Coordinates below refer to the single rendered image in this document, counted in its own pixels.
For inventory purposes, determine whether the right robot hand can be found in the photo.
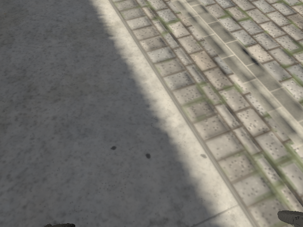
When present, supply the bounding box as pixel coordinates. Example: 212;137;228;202
277;210;303;227

